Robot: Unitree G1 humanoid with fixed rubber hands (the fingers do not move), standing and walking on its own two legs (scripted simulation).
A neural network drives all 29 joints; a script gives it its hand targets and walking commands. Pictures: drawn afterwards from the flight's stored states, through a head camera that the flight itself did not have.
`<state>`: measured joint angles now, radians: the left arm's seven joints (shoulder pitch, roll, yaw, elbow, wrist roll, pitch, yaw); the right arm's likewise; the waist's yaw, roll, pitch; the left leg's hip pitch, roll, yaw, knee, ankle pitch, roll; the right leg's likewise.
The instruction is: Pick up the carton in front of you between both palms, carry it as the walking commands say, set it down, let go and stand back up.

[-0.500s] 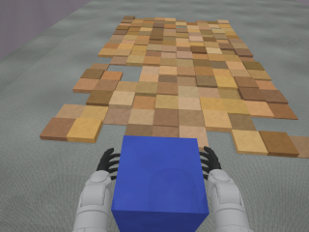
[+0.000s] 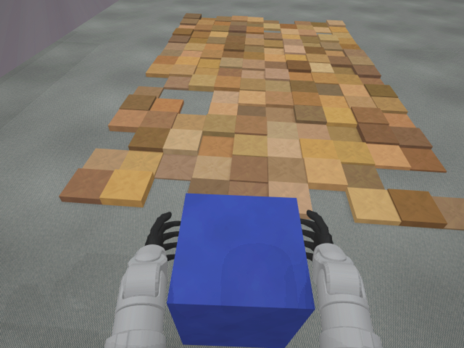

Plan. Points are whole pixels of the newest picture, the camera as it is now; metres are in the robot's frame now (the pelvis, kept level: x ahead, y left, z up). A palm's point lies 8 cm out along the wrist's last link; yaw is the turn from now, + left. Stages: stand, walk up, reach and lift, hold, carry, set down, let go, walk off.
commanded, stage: reach and lift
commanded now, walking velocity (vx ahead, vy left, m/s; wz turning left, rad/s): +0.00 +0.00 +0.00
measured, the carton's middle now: (237, 274) +0.30 +0.00 -0.05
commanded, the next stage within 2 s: hold in 0.48 s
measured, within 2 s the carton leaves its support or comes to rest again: neither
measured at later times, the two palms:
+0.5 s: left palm (155, 249) +0.30 +0.15 +0.04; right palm (324, 247) +0.31 -0.15 +0.04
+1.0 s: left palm (153, 250) +0.29 +0.15 +0.05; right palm (328, 249) +0.29 -0.15 +0.06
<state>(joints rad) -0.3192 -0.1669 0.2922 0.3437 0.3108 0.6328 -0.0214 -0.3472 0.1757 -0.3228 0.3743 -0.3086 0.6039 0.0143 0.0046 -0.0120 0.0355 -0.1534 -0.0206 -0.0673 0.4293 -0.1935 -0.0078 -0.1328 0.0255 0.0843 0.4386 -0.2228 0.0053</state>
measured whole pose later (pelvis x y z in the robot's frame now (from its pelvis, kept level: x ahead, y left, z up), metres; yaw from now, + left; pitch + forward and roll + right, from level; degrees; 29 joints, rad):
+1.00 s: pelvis +0.00 +0.00 +0.00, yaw +0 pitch -8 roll +0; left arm -0.29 -0.16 0.24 0.24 0.28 0.76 -0.01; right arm -0.31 0.17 -0.27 0.26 -0.29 0.74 0.01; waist 0.00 -0.01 0.04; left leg -0.06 -0.02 -0.07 0.38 -0.17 -0.01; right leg -0.04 0.02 0.08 0.39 -0.21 0.00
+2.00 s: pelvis +0.26 +0.00 +0.01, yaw -4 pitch +6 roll +0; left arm 0.07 -0.13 0.06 -0.45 0.00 1.15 0.18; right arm 0.07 0.13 -0.05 -0.46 0.00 1.15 -0.18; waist -0.04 0.02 -0.18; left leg -0.16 0.03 0.23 0.31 -0.25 0.04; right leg -0.59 -0.10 -0.11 0.85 -0.24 0.01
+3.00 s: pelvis +0.90 -0.04 +0.00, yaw -3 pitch +7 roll -1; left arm -0.54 -0.13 0.29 -0.25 -0.01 1.07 0.24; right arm -0.54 0.15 -0.30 -0.24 0.03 1.03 -0.20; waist -0.06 -0.01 0.04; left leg -0.22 0.01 0.16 0.45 -0.35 0.07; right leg -0.81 -0.06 -0.07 1.10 -0.27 -0.06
